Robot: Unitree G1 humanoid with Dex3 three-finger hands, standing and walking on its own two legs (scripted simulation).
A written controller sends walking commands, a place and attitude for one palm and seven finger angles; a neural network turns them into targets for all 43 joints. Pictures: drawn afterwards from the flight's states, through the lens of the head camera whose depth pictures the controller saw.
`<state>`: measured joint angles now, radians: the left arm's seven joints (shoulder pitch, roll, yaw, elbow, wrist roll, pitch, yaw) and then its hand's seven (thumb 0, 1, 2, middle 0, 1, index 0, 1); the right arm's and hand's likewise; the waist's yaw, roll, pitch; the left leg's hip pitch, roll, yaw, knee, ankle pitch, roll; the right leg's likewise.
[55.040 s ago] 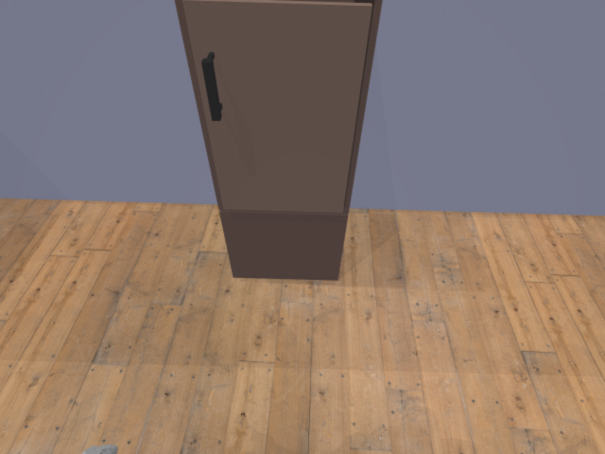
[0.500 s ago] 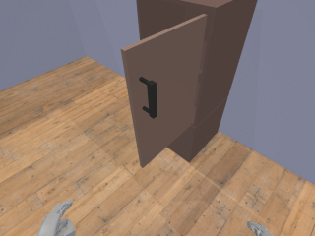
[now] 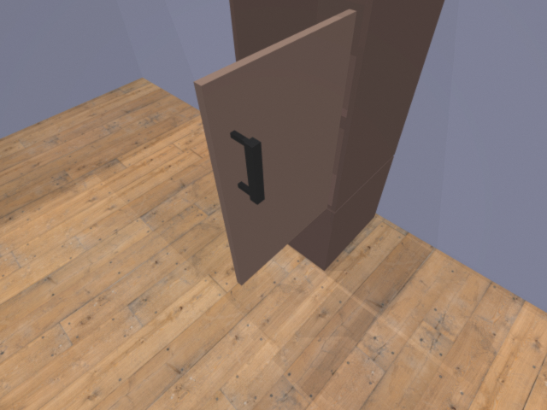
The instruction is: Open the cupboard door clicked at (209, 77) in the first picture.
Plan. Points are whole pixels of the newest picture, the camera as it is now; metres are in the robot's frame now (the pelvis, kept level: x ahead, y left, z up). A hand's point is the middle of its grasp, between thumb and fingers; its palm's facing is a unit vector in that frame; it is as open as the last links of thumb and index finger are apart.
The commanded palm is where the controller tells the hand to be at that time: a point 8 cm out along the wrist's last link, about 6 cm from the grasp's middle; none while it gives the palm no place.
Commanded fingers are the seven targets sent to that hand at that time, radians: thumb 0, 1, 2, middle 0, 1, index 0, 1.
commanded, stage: let the arm hang, fingers relaxed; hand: left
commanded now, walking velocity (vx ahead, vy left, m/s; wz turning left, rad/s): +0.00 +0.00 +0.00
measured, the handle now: (247, 168) +0.50 +0.08 +0.07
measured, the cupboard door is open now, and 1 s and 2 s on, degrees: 89 89 89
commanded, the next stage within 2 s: look to check the result in 0.42 s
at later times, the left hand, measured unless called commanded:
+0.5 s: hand out of the picture -0.01 +0.12 -0.18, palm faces +0.06 -0.99 -0.16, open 7.3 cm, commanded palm none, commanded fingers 0.00 0.90 0.90 -0.20 -0.30 -0.20 -0.30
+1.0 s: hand out of the picture -0.02 +0.13 -0.18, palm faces +0.05 -0.98 -0.19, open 7.3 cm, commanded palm none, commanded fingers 0.00 0.90 0.90 -0.20 -0.30 -0.20 -0.30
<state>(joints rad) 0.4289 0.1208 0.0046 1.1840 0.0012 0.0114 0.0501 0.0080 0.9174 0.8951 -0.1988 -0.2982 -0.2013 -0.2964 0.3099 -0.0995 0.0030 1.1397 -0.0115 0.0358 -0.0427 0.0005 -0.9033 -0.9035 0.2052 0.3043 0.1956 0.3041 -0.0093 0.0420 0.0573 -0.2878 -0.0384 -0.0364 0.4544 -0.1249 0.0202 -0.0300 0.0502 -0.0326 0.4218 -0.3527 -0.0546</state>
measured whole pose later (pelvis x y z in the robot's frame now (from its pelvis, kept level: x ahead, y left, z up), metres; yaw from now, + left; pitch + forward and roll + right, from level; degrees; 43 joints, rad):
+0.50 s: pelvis +0.01 -0.02 +0.00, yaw +0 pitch -3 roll +1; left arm 0.34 0.07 0.01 1.13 0.00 0.00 0.06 0.00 0.91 0.90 -0.20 -0.30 -0.20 -0.30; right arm 0.31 -0.12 -0.01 1.14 -0.02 0.02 -0.06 0.00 -0.91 -0.90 0.20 0.30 0.19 0.30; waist -0.01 0.01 0.04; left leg -0.27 -0.01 -0.04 0.48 -0.16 -0.01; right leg 0.00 0.08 -0.03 0.42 -0.37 -0.08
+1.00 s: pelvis +0.02 -0.02 +0.00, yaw -1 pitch -3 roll +1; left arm 0.36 0.10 0.01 1.14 0.00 0.00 0.06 0.00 0.91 0.90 -0.20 -0.30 -0.20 -0.30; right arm 0.27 -0.13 0.00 1.14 -0.01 0.02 -0.06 0.00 -0.91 -0.90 0.20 0.30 0.19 0.30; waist 0.00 0.00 0.06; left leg -0.25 -0.01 -0.03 0.49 -0.19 -0.01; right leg 0.03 0.08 -0.01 0.40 -0.37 -0.08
